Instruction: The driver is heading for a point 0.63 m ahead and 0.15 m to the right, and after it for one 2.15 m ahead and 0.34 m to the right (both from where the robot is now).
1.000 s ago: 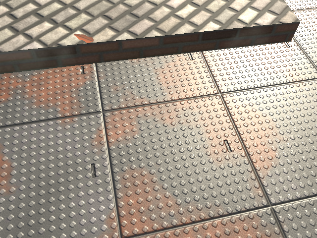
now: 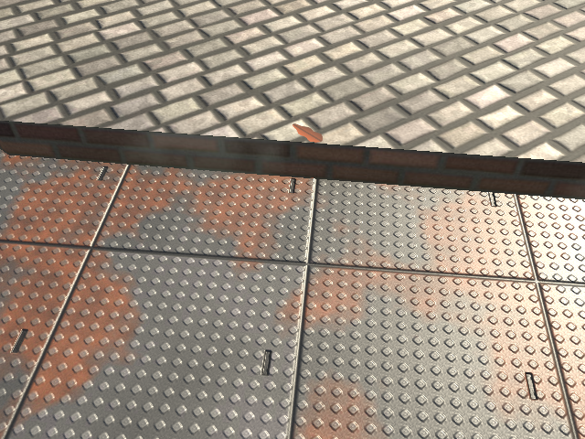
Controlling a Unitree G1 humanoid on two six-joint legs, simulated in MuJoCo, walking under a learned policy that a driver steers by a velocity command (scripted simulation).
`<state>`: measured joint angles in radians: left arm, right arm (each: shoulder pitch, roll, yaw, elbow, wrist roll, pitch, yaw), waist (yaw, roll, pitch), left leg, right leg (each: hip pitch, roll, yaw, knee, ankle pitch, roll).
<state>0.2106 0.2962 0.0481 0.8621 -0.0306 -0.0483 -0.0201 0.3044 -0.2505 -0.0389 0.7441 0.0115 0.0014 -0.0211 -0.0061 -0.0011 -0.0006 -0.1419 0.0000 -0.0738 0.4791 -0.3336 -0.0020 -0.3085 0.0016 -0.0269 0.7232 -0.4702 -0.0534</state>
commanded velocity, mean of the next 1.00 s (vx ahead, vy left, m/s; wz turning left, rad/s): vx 0.45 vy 0.00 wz -0.21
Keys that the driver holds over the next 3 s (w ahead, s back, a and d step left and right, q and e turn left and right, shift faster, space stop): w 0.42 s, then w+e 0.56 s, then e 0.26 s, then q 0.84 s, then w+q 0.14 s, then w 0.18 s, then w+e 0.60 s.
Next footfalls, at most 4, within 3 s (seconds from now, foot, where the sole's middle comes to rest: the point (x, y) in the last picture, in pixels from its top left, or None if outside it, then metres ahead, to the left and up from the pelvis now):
0.56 left None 0.42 0.12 -0.77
1.10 right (385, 391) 0.65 -0.19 -0.77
1.62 left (299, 362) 0.73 0.02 -0.77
2.02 right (399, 372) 0.70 -0.23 -0.77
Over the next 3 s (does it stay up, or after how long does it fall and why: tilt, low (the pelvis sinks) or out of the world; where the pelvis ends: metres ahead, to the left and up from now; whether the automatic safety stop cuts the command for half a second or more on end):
stays up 0.96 -0.07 -0.02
